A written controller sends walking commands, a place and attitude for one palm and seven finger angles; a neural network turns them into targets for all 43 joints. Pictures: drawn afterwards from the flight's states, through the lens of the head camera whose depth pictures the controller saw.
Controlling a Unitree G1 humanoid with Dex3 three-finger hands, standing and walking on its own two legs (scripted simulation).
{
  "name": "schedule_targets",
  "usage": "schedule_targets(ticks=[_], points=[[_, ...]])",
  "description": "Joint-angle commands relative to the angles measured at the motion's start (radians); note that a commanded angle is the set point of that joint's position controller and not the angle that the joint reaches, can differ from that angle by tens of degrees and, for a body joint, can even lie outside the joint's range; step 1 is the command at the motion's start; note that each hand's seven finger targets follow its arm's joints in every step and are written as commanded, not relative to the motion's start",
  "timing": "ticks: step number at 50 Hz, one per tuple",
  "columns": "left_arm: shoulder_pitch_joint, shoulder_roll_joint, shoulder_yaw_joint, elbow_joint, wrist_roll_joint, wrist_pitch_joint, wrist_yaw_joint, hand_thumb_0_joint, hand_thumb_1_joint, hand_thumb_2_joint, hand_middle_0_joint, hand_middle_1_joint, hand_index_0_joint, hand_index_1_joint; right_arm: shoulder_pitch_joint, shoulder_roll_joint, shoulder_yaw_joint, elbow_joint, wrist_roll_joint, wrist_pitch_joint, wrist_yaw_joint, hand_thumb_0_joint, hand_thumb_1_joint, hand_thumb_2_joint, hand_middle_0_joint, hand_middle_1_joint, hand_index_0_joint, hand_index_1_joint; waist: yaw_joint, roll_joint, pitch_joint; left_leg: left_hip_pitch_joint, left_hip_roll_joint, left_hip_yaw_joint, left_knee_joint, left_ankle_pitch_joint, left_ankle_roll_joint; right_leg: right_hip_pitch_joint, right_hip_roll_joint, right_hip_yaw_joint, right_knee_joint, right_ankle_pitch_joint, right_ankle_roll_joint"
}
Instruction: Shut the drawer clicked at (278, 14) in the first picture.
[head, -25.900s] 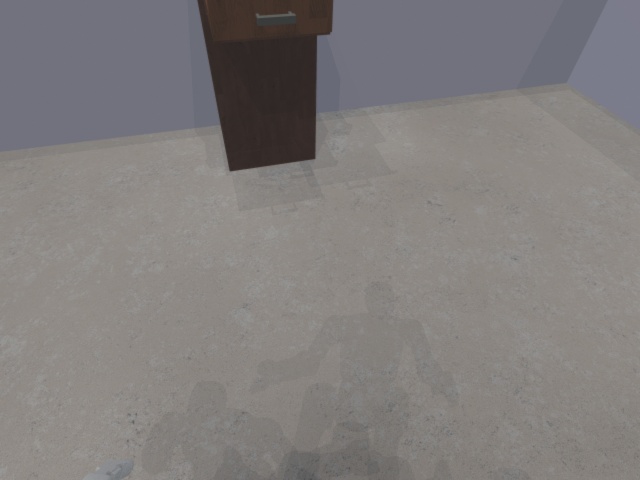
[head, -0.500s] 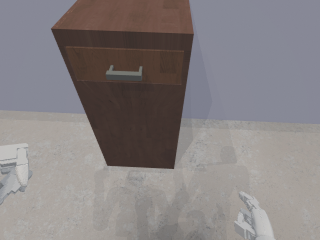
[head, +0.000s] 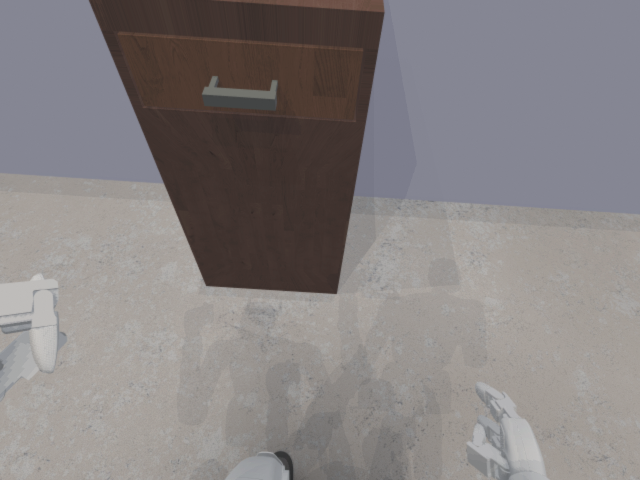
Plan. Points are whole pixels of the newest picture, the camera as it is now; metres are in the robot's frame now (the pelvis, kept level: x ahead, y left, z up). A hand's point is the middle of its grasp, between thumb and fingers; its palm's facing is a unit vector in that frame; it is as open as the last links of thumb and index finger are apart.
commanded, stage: step back with the hand held close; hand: left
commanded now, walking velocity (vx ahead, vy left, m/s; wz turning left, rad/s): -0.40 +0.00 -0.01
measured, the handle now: (242, 91) +0.71 +0.18 +0.05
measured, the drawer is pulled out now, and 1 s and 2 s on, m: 0.00 0.00 0.00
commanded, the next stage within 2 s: stop stepping back and stand still in 0.28 s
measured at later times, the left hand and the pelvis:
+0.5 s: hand out of the picture +0.10 +0.26 +0.18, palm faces +0.29 -0.88 -0.39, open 3.3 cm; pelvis -0.10 +0.03 +0.01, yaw -2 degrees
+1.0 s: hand out of the picture +0.04 +0.24 +0.18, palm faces +0.29 -0.86 -0.43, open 3.3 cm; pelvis -0.17 +0.03 +0.00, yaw -3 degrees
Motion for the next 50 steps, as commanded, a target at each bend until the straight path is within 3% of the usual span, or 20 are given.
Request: schedule_targets(ticks=[1,4,7,10,12,14,15,17,19,23,27,29,30,32,35,39,41,43,46,50], points=[[0.097,0.209,0.159,-0.239,-0.029,-0.057,0.022,0.0,0.9,0.9,-1.4,-1.6,-1.4,-1.6,-0.04,-0.122,-0.061,-0.17,0.007,-0.037,-0.016,0.0,-0.9,-0.9,0.2,0.3,0.2,0.3,-0.002,0.009,-0.376,0.268,0.079,-0.057,-0.027,0.171,0.008,0.075,-0.128,0.077,-0.085,0.419,0.017],[0.089,0.232,0.185,-0.223,-0.035,-0.063,0.031,0.0,0.9,0.9,-1.4,-1.6,-1.4,-1.6,-0.05,-0.114,-0.063,-0.174,0.011,-0.019,-0.021,0.0,-0.9,-0.9,0.2,0.3,0.2,0.3,-0.013,-0.051,-0.245,0.193,0.013,-0.04,0.076,-0.2,-0.017,-0.077,-0.215,0.185,-0.246,0.092,-0.053],[0.049,0.213,0.167,-0.171,-0.04,-0.045,0.05,0.0,0.9,0.9,-1.4,-1.6,-1.4,-1.6,-0.052,-0.097,-0.068,-0.139,0.008,0.008,-0.017,0.0,-0.9,-0.9,0.2,0.3,0.2,0.3,-0.011,-0.136,-0.154,0.246,-0.012,-0.071,0.357,-0.249,-0.047,-0.291,-0.342,0.23,-0.367,-0.082,-0.146],[-0.007,0.171,0.114,-0.121,-0.028,-0.032,0.041,0.0,0.9,0.9,-1.4,-1.6,-1.4,-1.6,-0.071,-0.092,-0.045,-0.143,0.001,0.012,-0.027,0.0,-0.9,-0.9,0.2,0.3,0.2,0.3,-0.031,-0.077,-0.04,0.243,0.036,-0.096,-0.004,-0.164,-0.025,-0.279,-0.221,0.09,-0.231,0.004,-0.064],[-0.032,0.154,0.102,-0.138,-0.018,-0.049,0.037,0.0,0.9,0.9,-1.4,-1.6,-1.4,-1.6,-0.083,-0.156,-0.051,-0.15,0.0,-0.01,-0.042,0.0,-0.9,-0.9,0.2,0.3,0.2,0.3,-0.018,0.282,-0.052,-0.016,0.257,-0.353,-0.35,-0.085,0.064,-0.034,-0.003,-0.036,0.173,-0.049,0.008],[-0.025,0.145,0.093,-0.09,-0.021,-0.068,0.034,0.0,0.9,0.9,-1.4,-1.6,-1.4,-1.6,-0.028,-0.117,-0.063,-0.116,-0.005,-0.051,-0.031,0.0,-0.9,-0.9,0.2,0.3,0.2,0.3,-0.004,0.196,-0.144,-0.011,0.314,-0.313,-0.356,-0.108,0.123,0.007,0.008,0.031,0.412,-0.189,-0.002],[-0.032,0.164,0.107,-0.15,-0.017,-0.073,0.029,0.0,0.9,0.9,-1.4,-1.6,-1.4,-1.6,-0.044,-0.134,-0.063,-0.138,-0.02,-0.07,-0.025,0.0,-0.9,-0.9,0.2,0.3,0.2,0.3,0.004,0.259,-0.18,-0.044,0.344,-0.378,-0.357,-0.16,0.145,0.016,0.007,0.045,0.472,-0.194,0.006],[-0.062,0.155,0.087,-0.242,-0.019,-0.062,0.03,0.0,0.9,0.9,-1.4,-1.6,-1.4,-1.6,-0.012,-0.13,-0.062,-0.122,-0.031,-0.09,-0.015,0.0,-0.9,-0.9,0.2,0.3,0.2,0.3,0.003,0.151,-0.217,0.123,0.331,-0.337,-0.296,0.047,0.152,-0.066,-0.016,0.051,0.444,-0.203,0.012],[-0.051,0.148,0.061,-0.308,-0.022,-0.048,0.032,0.0,0.9,0.9,-1.4,-1.6,-1.4,-1.6,-0.02,-0.131,-0.063,-0.122,-0.019,-0.108,-0.005,0.0,-0.9,-0.9,0.2,0.3,0.2,0.3,0.016,0.137,-0.278,0.249,0.296,-0.269,-0.292,0.098,0.119,-0.074,-0.014,-0.003,0.402,-0.209,0.019],[0.015,0.154,0.076,-0.33,-0.024,-0.002,0.045,0.0,0.9,0.9,-1.4,-1.6,-1.4,-1.6,-0.031,-0.11,-0.035,-0.134,-0.017,-0.116,-0.002,0.0,-0.9,-0.9,0.2,0.3,0.2,0.3,0.01,0.256,-0.26,0.249,0.218,-0.236,-0.441,-0.406,0.045,0.034,0.006,-0.089,0.212,-0.258,0.004],[0.081,0.166,0.104,-0.254,-0.04,0.051,0.051,0.0,0.9,0.9,-1.4,-1.6,-1.4,-1.6,-0.029,-0.096,-0.019,-0.131,-0.017,-0.085,-0.011,0.0,-0.9,-0.9,0.2,0.3,0.2,0.3,0.008,0.276,-0.221,0.228,0.108,-0.108,-0.443,-0.441,-0.105,0.216,0.048,-0.189,-0.202,-0.242,-0.032],[0.094,0.195,0.123,-0.229,-0.045,0.056,0.041,0.0,0.9,0.9,-1.4,-1.6,-1.4,-1.6,-0.022,-0.087,-0.018,-0.123,-0.015,-0.054,-0.014,0.0,-0.9,-0.9,0.2,0.3,0.2,0.3,-0.001,0.063,-0.224,0.304,0.006,0.042,-0.094,-0.239,-0.09,0.106,-0.109,-0.06,-0.379,-0.143,-0.091],[0.108,0.214,0.154,-0.217,-0.056,0.057,0.043,0.0,0.9,0.9,-1.4,-1.6,-1.4,-1.6,-0.015,-0.086,-0.016,-0.106,-0.024,-0.038,-0.016,0.0,-0.9,-0.9,0.2,0.3,0.2,0.3,0.003,-0.071,-0.224,0.344,-0.006,0.013,0.151,-0.156,-0.067,-0.06,-0.25,0.065,-0.42,-0.123,-0.147],[0.026,0.269,0.207,-0.269,-0.071,0.049,0.054,0.0,0.9,0.9,-1.4,-1.6,-1.4,-1.6,-0.038,-0.091,-0.003,-0.107,-0.027,-0.028,-0.014,0.0,-0.9,-0.9,0.2,0.3,0.2,0.3,0.018,-0.128,-0.2,0.101,0.026,-0.007,0.355,-0.134,-0.052,0.021,-0.403,0.15,-0.402,0.026,-0.213],[-0.022,0.155,0.101,-0.125,-0.058,0.075,0.03,0.0,0.9,0.9,-1.4,-1.6,-1.4,-1.6,-0.042,-0.122,-0.037,-0.109,0.025,-0.033,-0.022,0.0,-0.9,-0.9,0.2,0.3,0.2,0.3,-0.006,-0.204,-0.068,0.017,0.06,-0.063,0.327,-0.171,-0.039,0.003,-0.34,0.087,-0.358,-0.182,-0.16],[-0.106,0.112,0.031,-0.073,-0.022,0.065,0.046,0.0,0.9,0.9,-1.4,-1.6,-1.4,-1.6,-0.037,-0.121,-0.012,-0.081,0.015,-0.067,-0.058,0.0,-0.9,-0.9,0.2,0.3,0.2,0.3,-0.019,0.054,0.001,0.273,0.048,0.006,-0.107,-0.172,0.013,-0.069,-0.21,-0.03,-0.127,-0.14,-0.084],[-0.169,0.13,0.034,-0.149,-0.011,0.043,0.049,0.0,0.9,0.9,-1.4,-1.6,-1.4,-1.6,-0.02,-0.152,-0.018,-0.102,0.016,-0.087,-0.063,0.0,-0.9,-0.9,0.2,0.3,0.2,0.3,-0.014,0.27,-0.033,0.374,0.214,-0.289,-0.204,-0.082,0.093,-0.155,-0.086,-0.103,0.121,-0.081,-0.003],[-0.19,0.175,0.06,-0.212,-0.005,0.024,0.046,0.0,0.9,0.9,-1.4,-1.6,-1.4,-1.6,0.004,-0.116,-0.008,-0.09,-0.007,-0.106,-0.05,0.0,-0.9,-0.9,0.2,0.3,0.2,0.3,-0.024,0.274,-0.066,0.412,0.287,-0.446,-0.274,0.092,0.135,-0.21,-0.069,-0.078,0.294,-0.244,-0.003],[-0.078,0.181,0.093,-0.242,-0.013,0.028,0.045,0.0,0.9,0.9,-1.4,-1.6,-1.4,-1.6,-0.007,-0.119,-0.017,-0.087,-0.002,-0.125,-0.026,0.0,-0.9,-0.9,0.2,0.3,0.2,0.3,0.006,0.102,-0.118,0.234,0.269,-0.314,-0.271,0.022,0.127,-0.003,-0.094,-0.047,0.226,-0.216,0.004],[0.124,0.175,0.133,-0.185,-0.006,0.036,0.047,0.0,0.9,0.9,-1.4,-1.6,-1.4,-1.6,-0.043,-0.121,-0.022,-0.134,0.002,-0.094,-0.011,0.0,-0.9,-0.9,0.2,0.3,0.2,0.3,0.022,0.234,-0.111,-0.14,0.14,-0.081,-0.278,-0.571,0.03,0.349,-0.061,-0.144,0.029,-0.162,-0.021]])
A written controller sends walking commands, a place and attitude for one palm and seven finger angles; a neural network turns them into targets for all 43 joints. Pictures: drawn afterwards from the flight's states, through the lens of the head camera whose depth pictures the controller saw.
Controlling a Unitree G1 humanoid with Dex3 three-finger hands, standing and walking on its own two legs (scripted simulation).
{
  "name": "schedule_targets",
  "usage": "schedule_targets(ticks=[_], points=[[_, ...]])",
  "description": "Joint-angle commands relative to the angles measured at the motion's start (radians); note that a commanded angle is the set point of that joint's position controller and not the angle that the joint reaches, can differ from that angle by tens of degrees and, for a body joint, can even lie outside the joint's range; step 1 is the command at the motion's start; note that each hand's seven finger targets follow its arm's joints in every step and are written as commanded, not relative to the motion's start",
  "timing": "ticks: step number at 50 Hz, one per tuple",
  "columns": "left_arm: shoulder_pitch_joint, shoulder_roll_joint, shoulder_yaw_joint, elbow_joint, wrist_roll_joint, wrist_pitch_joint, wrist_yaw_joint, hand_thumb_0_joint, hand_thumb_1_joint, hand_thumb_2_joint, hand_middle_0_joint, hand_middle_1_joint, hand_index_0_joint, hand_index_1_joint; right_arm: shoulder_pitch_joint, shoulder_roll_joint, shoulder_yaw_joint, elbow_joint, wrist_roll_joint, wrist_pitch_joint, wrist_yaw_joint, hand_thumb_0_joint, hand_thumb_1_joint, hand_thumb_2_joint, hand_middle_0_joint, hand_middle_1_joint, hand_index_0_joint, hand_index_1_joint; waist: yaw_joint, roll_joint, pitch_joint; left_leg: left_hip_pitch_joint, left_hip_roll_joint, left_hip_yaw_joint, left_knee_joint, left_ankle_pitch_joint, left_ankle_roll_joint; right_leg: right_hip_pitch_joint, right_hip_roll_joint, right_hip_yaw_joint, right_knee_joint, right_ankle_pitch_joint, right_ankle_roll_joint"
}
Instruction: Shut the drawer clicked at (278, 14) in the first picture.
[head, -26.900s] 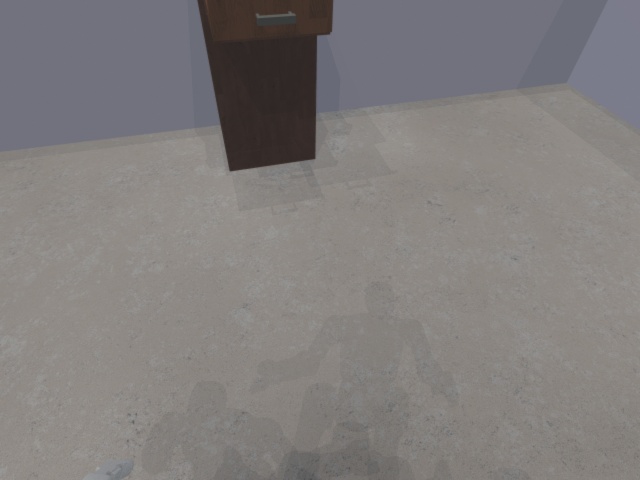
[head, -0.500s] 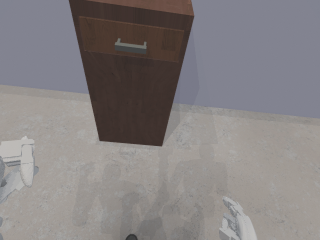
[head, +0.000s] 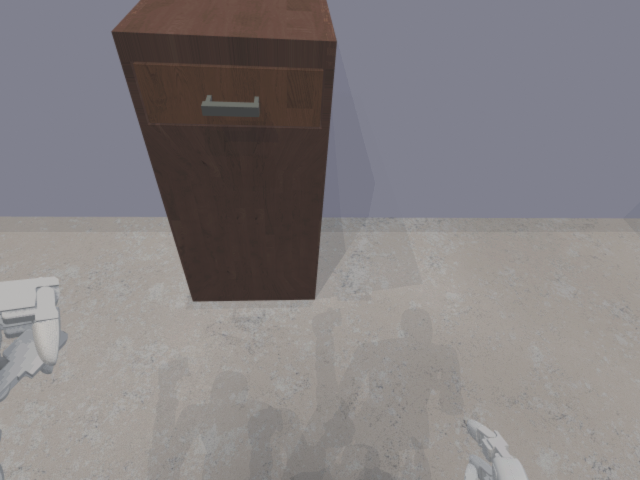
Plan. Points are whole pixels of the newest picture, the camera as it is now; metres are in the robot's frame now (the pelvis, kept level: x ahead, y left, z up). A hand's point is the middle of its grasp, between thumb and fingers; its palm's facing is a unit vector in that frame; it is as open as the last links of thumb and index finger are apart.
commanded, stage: stop stepping back and stand still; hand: left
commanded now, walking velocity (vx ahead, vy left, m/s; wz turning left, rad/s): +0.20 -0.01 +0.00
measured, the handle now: (232, 104) +0.87 +0.21 +0.05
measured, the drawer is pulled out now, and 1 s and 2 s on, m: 0.00 0.00 0.00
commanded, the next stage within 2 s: let the arm hang, fingers relaxed in 0.84 s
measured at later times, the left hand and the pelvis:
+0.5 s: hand (38, 337) +0.20 +0.25 +0.18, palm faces +0.36 -0.80 -0.48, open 3.3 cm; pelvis +0.01 +0.01 +0.00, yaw +1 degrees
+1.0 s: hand (24, 375) +0.20 +0.29 +0.11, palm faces +0.26 -0.83 -0.49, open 3.2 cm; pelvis +0.00 +0.05 +0.00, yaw +2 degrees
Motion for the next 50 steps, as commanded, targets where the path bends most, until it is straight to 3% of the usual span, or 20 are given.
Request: schedule_targets(ticks=[1,2,3,4,5,7,9,12,14,17,18,19,20,24,26,31,46,47,48,50], points=[[0.144,0.148,0.156,-0.187,0.007,-0.076,0.019,0.0,0.9,0.9,-1.4,-1.6,-1.4,-1.6,-0.145,-0.14,-0.062,-0.189,-0.002,-0.015,-0.002,0.0,-0.9,-0.9,0.2,0.3,0.2,0.3,0.065,0.213,-0.029,-0.405,0.102,-0.083,-0.118,-0.508,0.028,0.318,-0.012,0.03,-0.174,-0.058,-0.055],[0.129,0.158,0.164,-0.155,0.01,-0.075,0.019,0.0,0.9,0.9,-1.4,-1.6,-1.4,-1.6,-0.146,-0.131,-0.071,-0.195,-0.003,0.006,-0.003,0.0,-0.9,-0.9,0.2,0.3,0.2,0.3,0.067,-0.003,0.008,-0.412,0.013,-0.021,0.182,-0.443,0.002,0.185,-0.128,0.271,-0.376,-0.284,-0.12],[0.081,0.173,0.17,-0.151,-0.003,-0.067,0.02,0.0,0.9,0.9,-1.4,-1.6,-1.4,-1.6,-0.144,-0.128,-0.077,-0.189,0.001,0.018,-0.006,0.0,-0.9,-0.9,0.2,0.3,0.2,0.3,0.063,-0.218,0.026,-0.386,-0.03,-0.009,0.508,-0.34,-0.017,0.006,-0.349,0.606,-0.588,-0.476,-0.198],[0.006,0.15,0.151,-0.141,-0.009,-0.074,0.017,0.0,0.9,0.9,-1.4,-1.6,-1.4,-1.6,-0.131,-0.14,-0.08,-0.158,-0.006,0.019,-0.008,0.0,-0.9,-0.9,0.2,0.3,0.2,0.3,0.04,-0.171,0.075,-0.366,0.002,-0.068,0.648,-0.244,-0.018,-0.087,-0.356,0.581,-0.605,-0.405,-0.188],[-0.048,0.151,0.159,-0.154,-0.001,-0.088,0.014,0.0,0.9,0.9,-1.4,-1.6,-1.4,-1.6,-0.123,-0.139,-0.081,-0.146,-0.002,0.016,-0.005,0.0,-0.9,-0.9,0.2,0.3,0.2,0.3,0.017,-0.134,0.036,-0.353,0.015,-0.081,0.665,-0.2,-0.017,-0.054,-0.333,0.529,-0.567,-0.282,-0.182],[-0.011,0.138,0.154,-0.042,-0.008,-0.092,0.013,0.0,0.9,0.9,-1.4,-1.6,-1.4,-1.6,-0.088,-0.121,-0.061,-0.131,-0.007,0.018,-0.016,0.0,-0.9,-0.9,0.2,0.3,0.2,0.3,0.009,-0.059,0.003,-0.279,0.057,-0.065,0.555,-0.141,-0.023,-0.076,-0.285,0.351,-0.527,-0.239,-0.171],[-0.039,0.1,0.097,-0.033,0.001,-0.085,0.011,0.0,0.9,0.9,-1.4,-1.6,-1.4,-1.6,-0.115,-0.118,-0.057,-0.136,-0.003,0.015,-0.027,0.0,-0.9,-0.9,0.2,0.3,0.2,0.3,0.019,-0.078,0.015,-0.13,0.05,-0.016,0.367,-0.127,-0.009,-0.16,-0.235,0.221,-0.509,-0.202,-0.136],[-0.052,0.088,0.063,-0.079,0.013,-0.089,0.022,0.0,0.9,0.9,-1.4,-1.6,-1.4,-1.6,-0.135,-0.118,-0.051,-0.132,-0.009,-0.018,-0.041,0.0,-0.9,-0.9,0.2,0.3,0.2,0.3,0.048,-0.067,-0.007,-0.02,0.02,0.042,0.078,-0.141,0.012,-0.059,-0.214,0.183,-0.457,-0.066,-0.116],[-0.059,0.092,0.061,-0.157,0.014,-0.093,0.028,0.0,0.9,0.9,-1.4,-1.6,-1.4,-1.6,-0.113,-0.127,-0.054,-0.136,-0.013,-0.032,-0.041,0.0,-0.9,-0.9,0.2,0.3,0.2,0.3,0.047,-0.012,-0.046,0.074,0.016,0.024,-0.092,-0.096,0.024,0.003,-0.173,0.157,-0.389,0.017,-0.074],[-0.053,0.118,0.081,-0.267,0.015,-0.104,0.033,0.0,0.9,0.9,-1.4,-1.6,-1.4,-1.6,-0.132,-0.165,-0.068,-0.17,-0.003,-0.034,-0.034,0.0,-0.9,-0.9,0.2,0.3,0.2,0.3,0.059,0.166,-0.089,0.124,0.174,-0.177,-0.145,0.13,0.068,0.028,-0.058,0.069,-0.173,0.262,0.003],[-0.04,0.135,0.102,-0.269,0.015,-0.106,0.033,0.0,0.9,0.9,-1.4,-1.6,-1.4,-1.6,-0.137,-0.167,-0.068,-0.175,0.004,-0.032,-0.029,0.0,-0.9,-0.9,0.2,0.3,0.2,0.3,0.062,0.165,-0.101,0.106,0.184,-0.173,-0.122,0.231,0.062,0.06,-0.041,0.052,-0.152,0.341,0.016],[0.025,0.13,0.114,-0.212,0.012,-0.1,0.027,0.0,0.9,0.9,-1.4,-1.6,-1.4,-1.6,-0.128,-0.146,-0.064,-0.161,0.008,-0.031,-0.026,0.0,-0.9,-0.9,0.2,0.3,0.2,0.3,0.054,0.192,-0.104,0.06,0.162,-0.132,-0.136,0.183,0.047,0.091,-0.041,0.039,-0.165,0.323,0.007],[0.033,0.144,0.135,-0.234,0.01,-0.097,0.025,0.0,0.9,0.9,-1.4,-1.6,-1.4,-1.6,-0.13,-0.143,-0.061,-0.168,0.005,-0.029,-0.024,0.0,-0.9,-0.9,0.2,0.3,0.2,0.3,0.055,0.22,-0.086,0.026,0.139,-0.109,-0.144,0.17,0.036,0.117,-0.042,0.038,-0.167,0.348,0.0],[0.05,0.115,0.123,-0.186,-0.002,-0.104,0.02,0.0,0.9,0.9,-1.4,-1.6,-1.4,-1.6,-0.123,-0.134,-0.064,-0.173,0.011,-0.021,-0.011,0.0,-0.9,-0.9,0.2,0.3,0.2,0.3,0.044,0.091,-0.097,0.028,0.09,-0.044,-0.062,0.229,-0.001,0.17,-0.072,0.076,-0.21,0.567,-0.019],[0.068,0.108,0.121,-0.164,-0.009,-0.101,0.016,0.0,0.9,0.9,-1.4,-1.6,-1.4,-1.6,-0.123,-0.136,-0.064,-0.177,0.011,-0.014,-0.008,0.0,-0.9,-0.9,0.2,0.3,0.2,0.3,0.041,0.09,-0.108,0.042,0.087,-0.044,-0.066,0.249,-0.008,0.175,-0.075,0.072,-0.209,0.598,-0.019],[0.085,0.105,0.12,-0.153,-0.015,-0.089,0.01,0.0,0.9,0.9,-1.4,-1.6,-1.4,-1.6,-0.137,-0.135,-0.061,-0.19,0.009,0.004,-0.012,0.0,-0.9,-0.9,0.2,0.3,0.2,0.3,0.044,0.063,-0.099,0.037,0.091,-0.054,-0.109,0.18,-0.001,0.168,-0.059,0.062,-0.243,0.494,-0.01],[0.025,0.103,0.101,-0.175,0.0,-0.085,0.018,0.0,0.9,0.9,-1.4,-1.6,-1.4,-1.6,-0.147,-0.136,-0.058,-0.189,-0.001,-0.004,-0.028,0.0,-0.9,-0.9,0.2,0.3,0.2,0.3,0.052,0.117,-0.059,0.004,0.081,-0.074,-0.184,0.016,0.001,0.165,-0.042,0.049,-0.297,0.35,-0.003],[-0.108,0.022,-0.27,0.683,0.08,0.076,-0.126,0.0,0.9,0.9,-1.4,-1.6,-1.4,-1.6,-0.186,-0.36,-0.126,0.075,0.012,-0.031,0.067,0.0,-0.9,-0.9,0.2,0.3,0.2,0.3,0.001,0.128,0.011,-0.056,0.109,-0.101,-0.002,0.207,0.011,-0.01,-0.128,0.011,-0.143,0.457,-0.03],[-0.112,0.007,-0.234,0.704,0.063,0.154,-0.141,0.0,0.9,0.9,-1.36,-1.557,-1.36,-1.557,-0.114,-0.288,-0.117,0.053,0.021,0.047,0.074,0.0,-0.9,-0.9,0.2,0.3,0.2,0.3,0.021,0.134,-0.075,0.005,0.119,-0.088,-0.021,0.232,0.0,-0.021,-0.119,0.046,-0.17,0.353,-0.031],[-0.148,-0.038,-0.255,0.731,0.066,0.178,-0.143,0.0,0.9,0.9,-1.28,-1.47,-1.28,-1.47,-0.101,-0.252,-0.1,0.041,0.005,0.079,0.071,0.0,-0.9,-0.9,0.2,0.3,0.2,0.3,0.028,0.129,-0.09,-0.048,0.154,-0.138,-0.056,0.176,0.031,-0.023,-0.076,0.011,-0.112,0.199,-0.02]])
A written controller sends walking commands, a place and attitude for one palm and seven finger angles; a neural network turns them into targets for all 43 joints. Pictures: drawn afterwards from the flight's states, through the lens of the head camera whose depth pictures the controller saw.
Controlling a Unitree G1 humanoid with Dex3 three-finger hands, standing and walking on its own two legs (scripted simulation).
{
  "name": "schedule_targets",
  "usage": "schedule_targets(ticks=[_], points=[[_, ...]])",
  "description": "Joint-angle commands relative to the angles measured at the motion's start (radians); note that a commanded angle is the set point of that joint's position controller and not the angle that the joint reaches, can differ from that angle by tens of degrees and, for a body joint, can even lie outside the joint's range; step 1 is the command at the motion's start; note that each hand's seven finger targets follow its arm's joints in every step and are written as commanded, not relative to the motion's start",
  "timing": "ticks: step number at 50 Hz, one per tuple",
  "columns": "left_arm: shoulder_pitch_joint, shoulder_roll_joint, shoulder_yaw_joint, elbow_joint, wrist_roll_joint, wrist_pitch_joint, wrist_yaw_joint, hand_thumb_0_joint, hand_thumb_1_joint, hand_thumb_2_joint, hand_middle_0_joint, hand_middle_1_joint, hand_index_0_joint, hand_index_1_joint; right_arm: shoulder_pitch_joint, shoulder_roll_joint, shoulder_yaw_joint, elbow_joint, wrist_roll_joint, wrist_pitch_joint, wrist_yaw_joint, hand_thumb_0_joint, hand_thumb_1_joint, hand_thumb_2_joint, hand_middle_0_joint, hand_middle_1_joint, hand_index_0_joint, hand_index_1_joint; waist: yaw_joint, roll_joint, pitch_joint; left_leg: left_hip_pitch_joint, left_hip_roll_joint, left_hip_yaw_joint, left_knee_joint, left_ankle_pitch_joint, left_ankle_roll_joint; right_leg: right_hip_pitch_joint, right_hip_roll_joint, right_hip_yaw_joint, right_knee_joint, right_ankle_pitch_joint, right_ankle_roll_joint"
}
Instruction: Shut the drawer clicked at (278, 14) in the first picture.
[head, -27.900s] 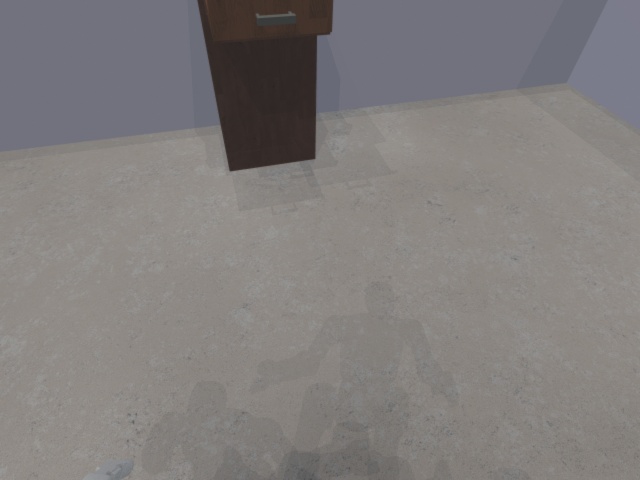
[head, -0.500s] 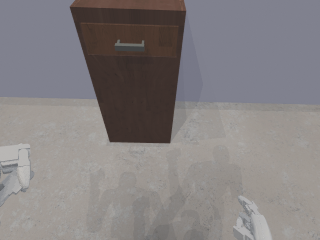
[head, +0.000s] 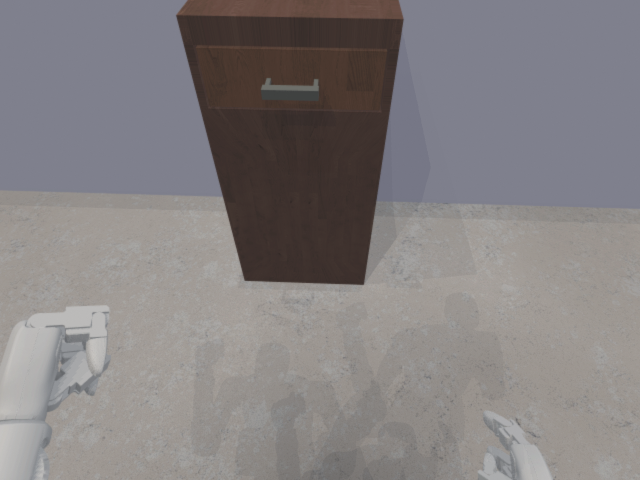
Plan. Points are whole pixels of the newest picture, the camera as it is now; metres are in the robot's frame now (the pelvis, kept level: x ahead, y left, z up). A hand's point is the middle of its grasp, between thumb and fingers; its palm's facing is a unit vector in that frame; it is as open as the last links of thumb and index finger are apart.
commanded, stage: let the arm hang, fingers relaxed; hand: left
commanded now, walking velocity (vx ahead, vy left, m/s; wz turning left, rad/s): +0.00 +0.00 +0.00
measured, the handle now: (291, 87) +0.88 +0.13 +0.05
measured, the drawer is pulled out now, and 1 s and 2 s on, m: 0.00 0.00 0.00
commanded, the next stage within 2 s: look to check the result in 1.04 s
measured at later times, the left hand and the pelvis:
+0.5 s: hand out of the picture -0.04 +0.21 -0.17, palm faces +0.00 -0.96 -0.27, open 5.1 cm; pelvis -0.02 -0.01 +0.00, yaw +1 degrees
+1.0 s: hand out of the picture +0.06 +0.18 -0.16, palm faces +0.00 -0.97 -0.23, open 7.3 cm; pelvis +0.00 -0.02 +0.01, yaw +0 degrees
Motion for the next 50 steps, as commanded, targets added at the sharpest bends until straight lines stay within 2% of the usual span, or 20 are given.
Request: schedule_targets(ticks=[1,3,4,5,7,10,11,14,15,17,20,24,27,35,40,50], points=[[-0.077,-0.012,-0.137,0.471,0.024,0.174,-0.069,0.0,0.9,0.9,-1.24,-1.427,-1.24,-1.427,-0.033,-0.183,-0.06,-0.014,-0.012,0.042,0.019,0.0,-0.9,-0.9,0.2,0.3,0.2,0.3,-0.029,0.017,-0.087,-0.091,0.164,-0.181,-0.101,0.205,0.043,-0.008,-0.006,0.042,0.099,-0.075,-0.041],[-0.124,0.011,-0.147,0.588,0.026,0.177,-0.067,0.0,0.9,0.9,-1.16,-1.34,-1.16,-1.34,-0.049,-0.196,-0.051,0.001,-0.026,0.054,0.015,0.0,-0.9,-0.9,0.2,0.3,0.2,0.3,-0.014,-0.118,-0.082,-0.112,0.159,-0.2,-0.106,0.198,0.051,0.054,-0.008,0.062,0.07,-0.03,-0.05],[-0.146,0.025,-0.149,0.651,0.028,0.177,-0.066,0.0,0.9,0.9,-1.12,-1.297,-1.12,-1.297,-0.047,-0.198,-0.051,0.017,-0.029,0.06,0.012,0.0,-0.9,-0.9,0.2,0.3,0.2,0.3,-0.008,-0.194,-0.09,-0.091,0.139,-0.181,-0.084,0.198,0.042,0.072,-0.028,0.077,0.031,0.026,-0.057],[-0.173,0.04,-0.155,0.717,0.028,0.179,-0.063,0.0,0.9,0.9,-1.08,-1.253,-1.08,-1.253,-0.037,-0.191,-0.05,0.029,-0.028,0.07,0.013,0.0,-0.9,-0.9,0.2,0.3,0.2,0.3,-0.014,-0.222,-0.085,-0.073,0.112,-0.157,-0.068,0.184,0.028,0.066,-0.052,0.095,0.005,0.057,-0.071],[-0.214,0.03,-0.177,0.834,0.02,0.19,-0.06,0.0,0.9,0.9,-1.0,-1.167,-1.0,-1.167,-0.028,-0.163,-0.038,0.072,-0.029,0.089,0.011,0.0,-0.9,-0.9,0.2,0.3,0.2,0.3,-0.024,-0.165,-0.057,-0.026,0.082,-0.125,-0.067,0.111,0.016,0.014,-0.076,0.119,-0.038,0.007,-0.083],[-0.225,0.013,-0.201,0.972,0.013,0.198,-0.057,0.0,0.9,0.9,-0.88,-1.037,-0.88,-1.037,-0.02,-0.139,-0.025,0.124,-0.032,0.106,0.011,0.0,-0.9,-0.9,0.2,0.3,0.2,0.3,-0.019,0.034,-0.019,-0.038,0.095,-0.141,-0.144,0.0,0.013,0.01,-0.049,0.106,-0.069,-0.123,-0.064],[-0.217,0.002,-0.205,1.015,0.011,0.198,-0.057,0.0,0.9,0.9,-0.84,-0.993,-0.84,-0.993,-0.015,-0.124,-0.024,0.145,-0.032,0.11,0.009,0.0,-0.9,-0.9,0.2,0.3,0.2,0.3,-0.015,0.077,-0.017,-0.059,0.096,-0.142,-0.169,-0.058,0.011,0.032,-0.044,0.107,-0.079,-0.138,-0.061],[-0.193,-0.01,-0.206,1.124,0.006,0.192,-0.055,0.0,0.9,0.9,-0.72,-0.863,-0.72,-0.863,0.015,-0.105,-0.024,0.198,-0.031,0.118,0.002,0.0,-0.9,-0.9,0.2,0.3,0.2,0.3,-0.01,0.125,-0.01,-0.065,0.086,-0.133,-0.191,-0.141,0.005,0.051,-0.043,0.111,-0.115,-0.15,-0.069],[-0.191,0.002,-0.202,1.151,0.007,0.188,-0.055,0.0,0.9,0.9,-0.68,-0.82,-0.68,-0.82,0.03,-0.116,-0.029,0.208,-0.029,0.119,-0.001,0.0,-0.9,-0.9,0.2,0.3,0.2,0.3,-0.01,0.109,-0.016,-0.051,0.087,-0.137,-0.184,-0.131,0.007,0.057,-0.043,0.111,-0.128,-0.144,-0.072],[-0.195,-0.002,-0.197,1.196,0.007,0.184,-0.056,0.0,0.9,0.9,-0.6,-0.733,-0.6,-0.733,0.057,-0.102,-0.032,0.241,-0.029,0.119,-0.004,0.0,-0.9,-0.9,0.2,0.3,0.2,0.3,-0.014,0.091,-0.031,-0.033,0.085,-0.129,-0.177,-0.123,0.008,0.061,-0.053,0.11,-0.15,-0.149,-0.078],[-0.211,0.003,-0.201,1.248,0.004,0.181,-0.056,0.0,0.9,0.9,-0.48,-0.603,-0.48,-0.603,0.102,-0.103,-0.038,0.279,-0.025,0.124,-0.006,0.0,-0.9,-0.9,0.2,0.3,0.2,0.3,-0.023,-0.007,0.002,0.002,0.086,-0.122,-0.163,-0.093,0.007,0.017,-0.062,0.11,-0.186,-0.187,-0.083],[-0.223,-0.007,-0.202,1.303,0.003,0.184,-0.054,0.0,0.9,0.9,-0.32,-0.43,-0.32,-0.43,0.135,-0.095,-0.038,0.33,-0.027,0.124,-0.011,0.0,-0.9,-0.9,0.2,0.3,0.2,0.3,-0.027,-0.02,0.051,0.002,0.097,-0.13,-0.193,-0.101,0.011,-0.01,-0.058,0.098,-0.191,-0.205,-0.08],[-0.216,-0.011,-0.202,1.333,0.002,0.183,-0.053,0.0,0.9,0.9,-0.2,-0.3,-0.2,-0.3,0.139,-0.091,-0.037,0.355,-0.026,0.119,-0.013,0.0,-0.9,-0.9,0.2,0.3,0.2,0.3,-0.021,-0.036,0.052,-0.004,0.102,-0.133,-0.208,-0.09,0.013,0.01,-0.056,0.093,-0.184,-0.184,-0.079],[-0.23,-0.018,-0.2,1.364,0.003,0.179,-0.048,0.0,0.9,0.9,-0.2,-0.3,-0.2,-0.3,0.108,-0.092,-0.037,0.385,-0.024,0.11,-0.016,0.0,-0.9,-0.9,0.2,0.3,0.2,0.3,-0.011,-0.025,0.044,0.01,0.11,-0.135,-0.229,-0.016,0.012,0.052,-0.054,0.085,-0.167,-0.089,-0.072],[-0.255,-0.024,-0.199,1.368,0.003,0.173,-0.046,0.0,0.9,0.9,-0.2,-0.3,-0.2,-0.3,0.091,-0.083,-0.035,0.396,-0.024,0.104,-0.018,0.0,-0.9,-0.9,0.2,0.3,0.2,0.3,-0.013,-0.014,0.022,0.047,0.113,-0.122,-0.22,0.093,0.005,0.078,-0.06,0.081,-0.165,-0.008,-0.066],[-0.294,-0.022,-0.197,1.37,0.001,0.168,-0.046,0.0,0.9,0.9,-0.2,-0.3,-0.2,-0.3,0.05,-0.094,-0.033,0.403,-0.024,0.102,-0.021,0.0,-0.9,-0.9,0.2,0.3,0.2,0.3,-0.017,-0.002,0.011,0.09,0.117,-0.112,-0.226,0.159,-0.007,0.104,-0.063,0.081,-0.181,0.062,-0.063]])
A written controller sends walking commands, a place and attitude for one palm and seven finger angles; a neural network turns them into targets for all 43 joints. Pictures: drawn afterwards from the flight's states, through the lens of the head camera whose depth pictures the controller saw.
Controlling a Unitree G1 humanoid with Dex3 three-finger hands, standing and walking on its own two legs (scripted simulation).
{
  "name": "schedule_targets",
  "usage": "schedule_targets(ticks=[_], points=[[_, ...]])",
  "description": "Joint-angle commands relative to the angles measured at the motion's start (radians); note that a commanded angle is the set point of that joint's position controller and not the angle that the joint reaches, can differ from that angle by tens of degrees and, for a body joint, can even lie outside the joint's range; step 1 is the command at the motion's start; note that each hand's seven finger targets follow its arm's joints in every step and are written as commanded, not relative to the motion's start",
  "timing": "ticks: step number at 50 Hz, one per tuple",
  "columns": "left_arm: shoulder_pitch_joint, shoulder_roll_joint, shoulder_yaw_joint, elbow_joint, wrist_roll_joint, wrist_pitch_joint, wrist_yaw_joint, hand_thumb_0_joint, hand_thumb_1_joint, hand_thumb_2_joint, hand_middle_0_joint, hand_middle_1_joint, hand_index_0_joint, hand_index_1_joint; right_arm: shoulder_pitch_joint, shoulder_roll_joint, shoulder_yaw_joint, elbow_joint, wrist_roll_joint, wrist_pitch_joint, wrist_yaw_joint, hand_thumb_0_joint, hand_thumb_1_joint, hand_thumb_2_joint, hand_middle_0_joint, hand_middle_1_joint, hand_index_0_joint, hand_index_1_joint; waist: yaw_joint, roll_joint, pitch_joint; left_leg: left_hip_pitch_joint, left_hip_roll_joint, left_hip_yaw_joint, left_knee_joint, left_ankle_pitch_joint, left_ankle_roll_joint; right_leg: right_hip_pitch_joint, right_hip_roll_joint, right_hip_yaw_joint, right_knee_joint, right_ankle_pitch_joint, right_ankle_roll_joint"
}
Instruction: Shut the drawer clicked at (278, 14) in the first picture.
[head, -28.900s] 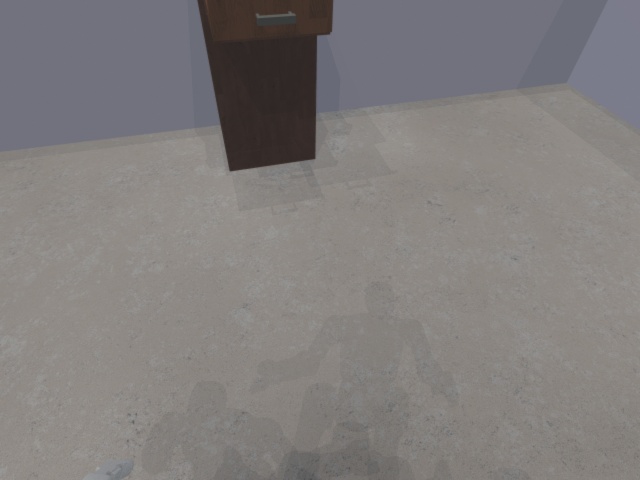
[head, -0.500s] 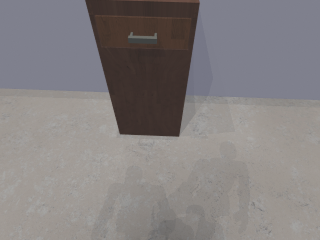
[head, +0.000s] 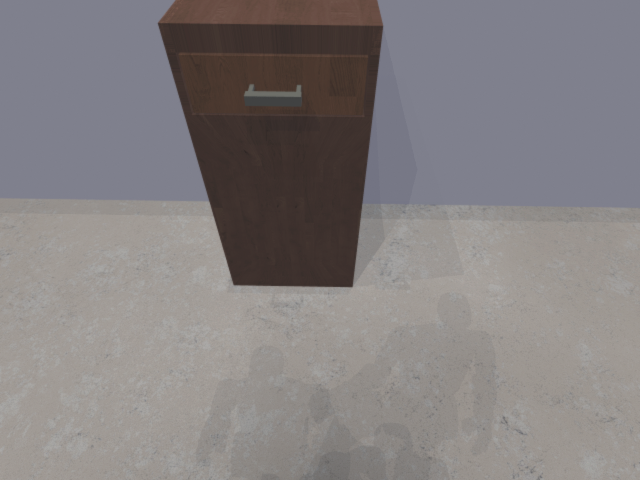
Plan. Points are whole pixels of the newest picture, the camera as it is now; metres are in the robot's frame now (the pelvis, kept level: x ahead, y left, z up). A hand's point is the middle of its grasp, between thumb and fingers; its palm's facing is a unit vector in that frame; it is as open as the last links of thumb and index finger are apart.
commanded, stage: let the arm hang, fingers relaxed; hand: left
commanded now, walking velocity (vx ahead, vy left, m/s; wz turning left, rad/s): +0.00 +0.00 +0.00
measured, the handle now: (274, 93) +0.87 +0.15 +0.04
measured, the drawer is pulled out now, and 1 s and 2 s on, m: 0.00 0.00 0.00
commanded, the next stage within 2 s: look to check the result in 0.04 s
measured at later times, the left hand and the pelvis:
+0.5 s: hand out of the picture +0.06 +0.21 -0.16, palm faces +0.00 -0.96 -0.28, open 7.3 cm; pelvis +0.01 -0.01 +0.00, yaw +0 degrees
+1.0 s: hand out of the picture +0.10 +0.21 -0.16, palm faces -0.02 -0.95 -0.30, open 7.3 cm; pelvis +0.02 -0.01 +0.00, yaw +0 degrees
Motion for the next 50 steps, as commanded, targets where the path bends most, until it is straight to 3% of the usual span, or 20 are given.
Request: schedule_targets(ticks=[1,10,29,37,47,50], points=[[0.024,0.166,0.038,-0.028,-0.001,-0.009,0.011,0.0,0.9,0.9,-0.2,-0.3,-0.2,-0.3,0.031,-0.134,-0.025,-0.028,-0.001,-0.012,-0.013,0.0,-0.9,-0.9,0.2,0.3,0.2,0.3,0.008,0.006,-0.012,-0.02,0.111,-0.102,-0.094,0.093,0.015,0.016,-0.08,0.091,-0.089,0.022,-0.042],[0.015,0.185,0.042,-0.024,-0.002,-0.016,0.01,0.0,0.9,0.9,-0.2,-0.3,-0.2,-0.3,0.012,-0.163,-0.028,-0.028,0.0,-0.013,-0.015,0.0,-0.9,-0.9,0.2,0.3,0.2,0.3,0.005,-0.002,-0.045,0.025,0.115,-0.094,-0.091,0.12,0.013,0.035,-0.081,0.098,-0.104,0.068,-0.047],[-0.019,0.232,0.042,-0.018,-0.005,-0.02,0.007,0.0,0.9,0.9,-0.2,-0.3,-0.2,-0.3,-0.03,-0.211,-0.028,-0.019,-0.002,-0.011,-0.012,0.0,-0.9,-0.9,0.2,0.3,0.2,0.3,0.004,-0.004,-0.032,0.041,0.119,-0.087,-0.108,0.096,0.008,0.04,-0.087,0.114,-0.141,0.052,-0.05],[-0.034,0.246,0.045,-0.023,-0.004,-0.024,0.007,0.0,0.9,0.9,-0.2,-0.3,-0.2,-0.3,-0.044,-0.225,-0.028,-0.025,-0.001,-0.018,-0.013,0.0,-0.9,-0.9,0.2,0.3,0.2,0.3,0.006,-0.004,-0.062,0.061,0.128,-0.088,-0.111,0.173,0.007,0.074,-0.091,0.102,-0.118,0.164,-0.049],[-0.052,0.256,0.045,-0.029,-0.003,-0.023,0.005,0.0,0.9,0.9,-0.2,-0.3,-0.2,-0.3,-0.06,-0.24,-0.028,-0.03,-0.002,-0.018,-0.011,0.0,-0.9,-0.9,0.2,0.3,0.2,0.3,0.005,-0.012,-0.041,0.06,0.13,-0.091,-0.129,0.139,0.007,0.062,-0.088,0.108,-0.137,0.114,-0.046],[-0.05,0.265,0.047,-0.034,-0.003,-0.027,0.006,0.0,0.9,0.9,-0.2,-0.3,-0.2,-0.3,-0.062,-0.251,-0.03,-0.033,0.0,-0.02,-0.011,0.0,-0.9,-0.9,0.2,0.3,0.2,0.3,0.004,-0.019,-0.072,0.078,0.129,-0.091,-0.121,0.169,0.007,0.079,-0.09,0.11,-0.132,0.157,-0.047]])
